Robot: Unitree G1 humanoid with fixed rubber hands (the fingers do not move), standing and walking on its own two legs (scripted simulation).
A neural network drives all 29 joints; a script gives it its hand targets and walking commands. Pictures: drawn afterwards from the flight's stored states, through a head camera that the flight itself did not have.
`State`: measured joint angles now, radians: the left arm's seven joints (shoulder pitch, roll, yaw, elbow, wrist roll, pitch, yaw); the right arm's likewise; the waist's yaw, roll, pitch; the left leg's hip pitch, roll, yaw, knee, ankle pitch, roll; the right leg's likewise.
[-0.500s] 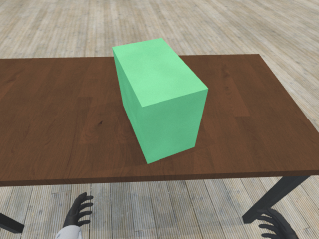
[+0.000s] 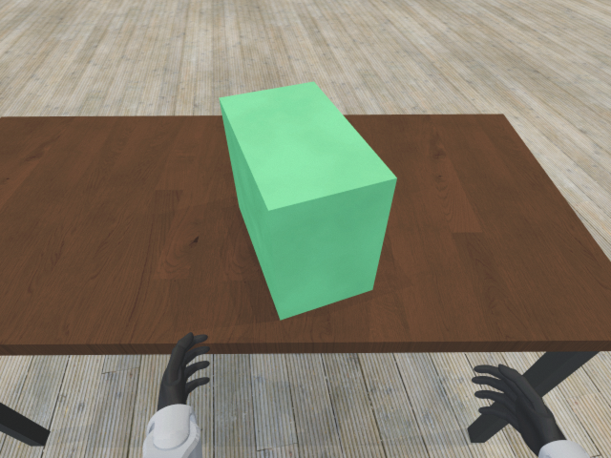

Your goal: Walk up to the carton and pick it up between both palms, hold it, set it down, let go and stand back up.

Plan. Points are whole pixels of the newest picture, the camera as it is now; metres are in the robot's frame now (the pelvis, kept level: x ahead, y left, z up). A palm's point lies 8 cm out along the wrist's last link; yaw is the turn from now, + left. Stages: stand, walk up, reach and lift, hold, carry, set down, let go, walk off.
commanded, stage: reach and lift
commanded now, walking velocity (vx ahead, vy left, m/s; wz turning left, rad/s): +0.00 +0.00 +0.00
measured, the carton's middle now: (297, 196) +0.52 +0.07 +0.06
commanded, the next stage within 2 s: none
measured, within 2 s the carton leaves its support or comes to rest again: neither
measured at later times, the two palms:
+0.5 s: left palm (195, 372) +0.22 +0.16 +0.03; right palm (520, 383) +0.25 -0.25 -0.01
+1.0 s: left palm (197, 317) +0.26 +0.16 +0.08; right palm (498, 295) +0.33 -0.21 +0.07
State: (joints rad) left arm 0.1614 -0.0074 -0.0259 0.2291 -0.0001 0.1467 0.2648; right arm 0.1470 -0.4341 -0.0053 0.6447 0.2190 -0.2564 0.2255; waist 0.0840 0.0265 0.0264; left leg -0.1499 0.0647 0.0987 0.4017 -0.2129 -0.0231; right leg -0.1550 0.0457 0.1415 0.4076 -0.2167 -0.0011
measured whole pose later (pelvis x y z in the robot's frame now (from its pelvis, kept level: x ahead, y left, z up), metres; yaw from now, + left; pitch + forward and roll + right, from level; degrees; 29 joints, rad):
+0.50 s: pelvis +0.00 -0.02 +0.00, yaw -1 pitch -2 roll +0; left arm 0.15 -0.09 -0.04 0.05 0.00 0.15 0.34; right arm 0.03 -0.46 0.12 0.59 0.33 -0.25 0.19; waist 0.10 0.03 0.03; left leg -0.15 0.09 0.10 0.39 -0.20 -0.04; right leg -0.16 0.07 0.14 0.41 -0.21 -0.02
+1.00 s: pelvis -0.02 -0.02 +0.00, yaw -1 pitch -3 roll +0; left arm -0.19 -0.09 0.02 0.05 0.00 0.51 0.38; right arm -0.29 -0.47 0.14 0.48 0.35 0.04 0.11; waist 0.13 0.03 0.03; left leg -0.15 0.09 0.10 0.38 -0.18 -0.04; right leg -0.17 0.07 0.14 0.41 -0.19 -0.02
